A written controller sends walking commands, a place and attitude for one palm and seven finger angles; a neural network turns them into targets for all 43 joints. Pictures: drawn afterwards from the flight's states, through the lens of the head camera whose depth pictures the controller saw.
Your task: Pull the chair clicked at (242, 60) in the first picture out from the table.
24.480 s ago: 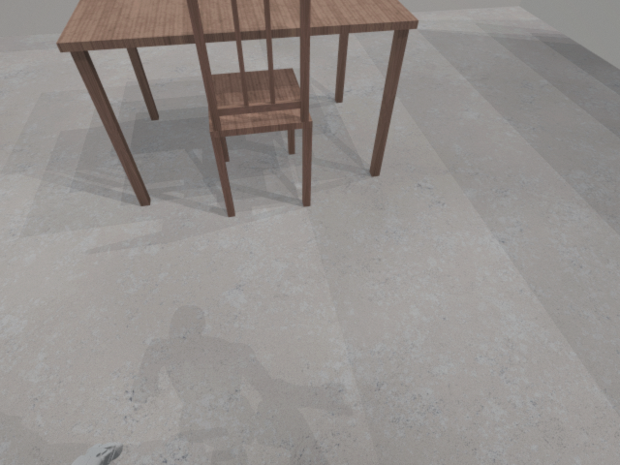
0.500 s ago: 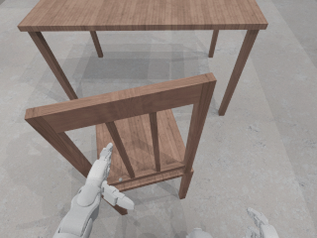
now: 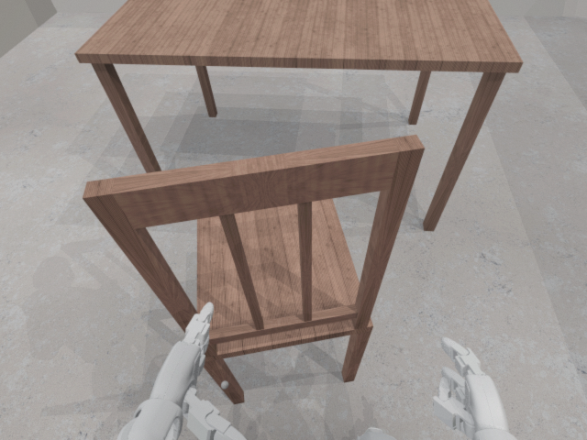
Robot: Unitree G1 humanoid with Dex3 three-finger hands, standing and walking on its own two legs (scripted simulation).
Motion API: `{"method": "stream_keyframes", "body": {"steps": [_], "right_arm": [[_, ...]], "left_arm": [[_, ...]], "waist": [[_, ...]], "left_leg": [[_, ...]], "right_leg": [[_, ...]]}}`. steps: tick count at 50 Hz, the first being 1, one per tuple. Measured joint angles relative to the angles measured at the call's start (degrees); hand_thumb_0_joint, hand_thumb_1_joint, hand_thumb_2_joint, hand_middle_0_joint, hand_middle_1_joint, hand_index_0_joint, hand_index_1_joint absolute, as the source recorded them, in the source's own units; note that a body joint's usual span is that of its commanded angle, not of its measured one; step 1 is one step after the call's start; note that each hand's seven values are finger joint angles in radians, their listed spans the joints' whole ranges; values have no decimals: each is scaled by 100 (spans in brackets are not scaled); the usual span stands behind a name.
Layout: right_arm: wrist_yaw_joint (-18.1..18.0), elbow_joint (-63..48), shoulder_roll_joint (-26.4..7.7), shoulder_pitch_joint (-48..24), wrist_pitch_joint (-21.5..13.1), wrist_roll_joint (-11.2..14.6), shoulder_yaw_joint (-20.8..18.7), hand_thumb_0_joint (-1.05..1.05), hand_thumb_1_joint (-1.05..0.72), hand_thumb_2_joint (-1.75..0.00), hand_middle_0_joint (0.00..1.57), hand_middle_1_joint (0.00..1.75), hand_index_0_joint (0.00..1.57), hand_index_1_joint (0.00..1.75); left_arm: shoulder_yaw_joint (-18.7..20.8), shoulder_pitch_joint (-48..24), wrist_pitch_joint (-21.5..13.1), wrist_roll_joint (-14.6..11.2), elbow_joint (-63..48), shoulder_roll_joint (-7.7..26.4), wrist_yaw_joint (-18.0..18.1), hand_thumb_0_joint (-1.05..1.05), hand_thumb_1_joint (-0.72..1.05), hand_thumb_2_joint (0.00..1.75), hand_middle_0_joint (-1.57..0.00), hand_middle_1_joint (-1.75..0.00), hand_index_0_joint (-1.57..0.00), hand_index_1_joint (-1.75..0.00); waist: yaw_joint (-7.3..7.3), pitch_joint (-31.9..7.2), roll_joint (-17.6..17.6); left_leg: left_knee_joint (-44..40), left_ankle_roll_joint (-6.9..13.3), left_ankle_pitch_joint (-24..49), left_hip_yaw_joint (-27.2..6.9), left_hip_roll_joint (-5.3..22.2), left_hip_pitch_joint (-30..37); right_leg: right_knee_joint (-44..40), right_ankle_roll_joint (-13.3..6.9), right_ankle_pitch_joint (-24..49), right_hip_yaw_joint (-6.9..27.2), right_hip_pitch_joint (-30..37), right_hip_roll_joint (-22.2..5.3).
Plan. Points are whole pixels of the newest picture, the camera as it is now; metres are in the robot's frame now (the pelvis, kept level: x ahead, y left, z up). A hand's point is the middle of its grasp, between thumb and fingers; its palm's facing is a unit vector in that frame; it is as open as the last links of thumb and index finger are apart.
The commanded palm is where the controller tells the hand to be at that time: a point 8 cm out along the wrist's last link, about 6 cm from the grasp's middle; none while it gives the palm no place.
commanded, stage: draw the hand back to the body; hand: left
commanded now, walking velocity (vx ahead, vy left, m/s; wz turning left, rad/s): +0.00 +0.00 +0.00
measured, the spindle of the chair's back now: (246, 281) +0.35 +0.09 -0.02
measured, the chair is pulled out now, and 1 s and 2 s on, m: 0.54 0.54 0.54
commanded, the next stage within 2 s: step back with the hand held close in 1.68 s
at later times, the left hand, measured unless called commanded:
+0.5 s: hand (179, 379) +0.19 +0.14 +0.06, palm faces -0.06 -1.00 -0.07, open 17.5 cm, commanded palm +0.15 +0.21 +0.08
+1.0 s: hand (59, 346) +0.20 +0.23 +0.14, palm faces +0.35 -0.86 -0.38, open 13.7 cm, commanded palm +0.15 +0.27 +0.17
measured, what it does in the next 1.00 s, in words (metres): stands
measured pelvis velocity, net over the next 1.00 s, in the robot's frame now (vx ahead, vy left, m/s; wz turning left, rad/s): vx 0.01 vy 0.01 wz -0.01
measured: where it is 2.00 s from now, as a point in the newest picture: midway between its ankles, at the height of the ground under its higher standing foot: outside the picture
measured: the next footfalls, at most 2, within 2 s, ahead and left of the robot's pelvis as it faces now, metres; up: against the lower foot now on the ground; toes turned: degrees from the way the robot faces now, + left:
none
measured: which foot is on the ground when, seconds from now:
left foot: down 0.00-1.00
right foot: down 0.00-1.00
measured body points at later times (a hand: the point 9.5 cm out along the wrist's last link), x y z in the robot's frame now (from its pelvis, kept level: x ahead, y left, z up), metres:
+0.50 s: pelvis -0.02 +0.00 -0.02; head +0.03 -0.02 +0.43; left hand +0.19 +0.19 +0.07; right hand +0.17 -0.24 -0.10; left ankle -0.04 +0.15 -0.70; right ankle +0.04 -0.13 -0.70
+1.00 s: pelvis +0.01 +0.01 +0.03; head +0.01 -0.02 +0.48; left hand +0.17 +0.27 +0.16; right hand +0.21 -0.21 -0.05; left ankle -0.04 +0.15 -0.70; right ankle +0.04 -0.13 -0.70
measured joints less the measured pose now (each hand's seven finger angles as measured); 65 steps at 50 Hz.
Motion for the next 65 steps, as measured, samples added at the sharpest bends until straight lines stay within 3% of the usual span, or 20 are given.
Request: {"method": "stream_keyframes", "body": {"steps": [6, 7, 9, 11, 16, 18, 25, 31, 35, 40, 48, 65], "right_arm": [[-48, -15, 14, 124, -24, 7, -3, 1, -90, -90, 21, 30, 20, 30], [-60, -1, 19, 133, -69, 17, -3, 1, -90, -90, 21, 30, 20, 30], [-75, 78, 44, 153, -254, 28, -23, 1, -90, -90, 21, 30, 20, 30], [-51, 176, 76, 185, -436, 44, -70, 1, -90, -90, 21, 30, 20, 30], [139, 431, 146, 147, -668, 51, -207, 1, -90, -90, 21, 30, 20, 30], [195, 464, 156, 85, -616, 79, -231, 1, -90, -90, 21, 30, 20, 30], [21, 339, 199, 12, -501, 201, -146, 2, -90, -90, 21, 30, 20, 30], [-78, 452, 183, 44, -670, 235, -140, 2, -90, -90, 21, 30, 20, 30], [-201, 456, 163, 21, -370, 138, -198, 2, -90, -90, 21, 30, 20, 30], [-325, 527, 125, -26, -169, 53, -196, 2, -90, -90, 21, 30, 20, 30], [-292, 736, 126, -172, -194, -29, -122, 1, -90, -90, 21, 30, 20, 30], [-112, 961, 198, -209, -116, -82, -134, 1, -90, -90, 21, 30, 20, 30]], "left_arm": [[0, 418, 14, 7, -347, 46, -4, -2, -54, 20, -1, 0, -1, 0], [58, 503, -85, -210, -424, 19, -7, -2, -54, 20, 0, 0, -1, 0], [206, 674, -559, -589, -612, -65, -18, -2, -54, 20, -1, 0, -1, 0], [351, 786, -1126, -810, -816, -138, -25, -2, -54, 20, -1, 0, -1, 0], [731, 738, -2635, -886, -1018, -179, -161, -2, -54, 20, -1, 0, -1, 0], [853, 679, -2874, -861, -1011, -125, -323, -2, -54, 20, 0, 0, 0, 0], [1025, 1026, -2240, -1178, -1411, 177, -638, -2, -55, 20, 0, 0, 0, 0], [1402, 1144, -2211, -1387, -1727, 250, -639, -2, -51, 21, -1, -1, -1, -1], [1439, 1187, -1696, -667, -1819, 456, 153, -2, -44, 25, -2, -2, -2, -2], [1450, 1428, -1311, -349, -1946, 529, 774, -2, -29, 32, -4, -5, -4, -5], [1719, 1212, -1293, -227, -1970, 589, 1020, -1, -2, 45, -8, -11, -8, -11], [2764, 869, -1397, -278, -2304, 898, 1041, 0, 59, 75, -17, -23, -17, -23]], "waist": [[-29, -30, 1], [-41, -24, -4], [-41, -16, -40], [-13, -26, -80], [70, -112, -136], [93, -99, -116], [49, -13, 38], [114, -20, 73], [226, 141, 88], [300, 307, 149], [474, 489, 191], [567, 616, 263]], "left_leg": [[137, 4, -53, -14, 3, -106], [172, 2, -64, -19, 7, -137], [281, -8, -99, -31, 22, -239], [412, -19, -144, -48, 34, -362], [873, -41, -294, -85, 53, -837], [1037, -39, -358, -79, 65, -961], [878, -21, -307, -38, 71, -719], [498, -22, -163, -83, 78, -344], [70, -39, -34, -44, 88, 240], [-567, 2, 182, -13, 78, 983], [-1392, 42, 497, 39, 40, 1813], [-2139, 84, 741, 178, 46, 2471]], "right_leg": [[103, 2, -33, -2, -90, -3], [126, 0, -39, -6, -115, 0], [203, -7, -55, -11, -204, 8], [303, -17, -81, -19, -313, 14], [695, -43, -184, -18, -766, 11], [836, -47, -224, 0, -894, 18], [687, -23, -171, 31, -669, 40], [302, -22, -57, -47, -250, 60], [-76, -13, 42, -43, 309, 93], [-671, 16, 224, -64, 1049, 118], [-1420, 64, 494, -69, 1853, 129], [-2133, 124, 758, 13, 2451, 195]]}}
